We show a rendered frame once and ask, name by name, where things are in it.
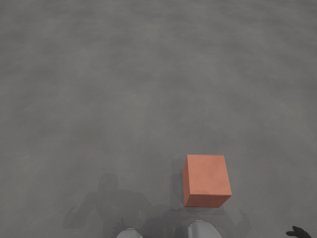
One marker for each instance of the right robot hand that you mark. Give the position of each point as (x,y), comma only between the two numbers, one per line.
(298,232)

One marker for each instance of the carton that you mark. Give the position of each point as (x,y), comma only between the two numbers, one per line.
(205,181)

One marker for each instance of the right robot thigh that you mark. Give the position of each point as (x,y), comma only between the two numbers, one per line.
(202,229)

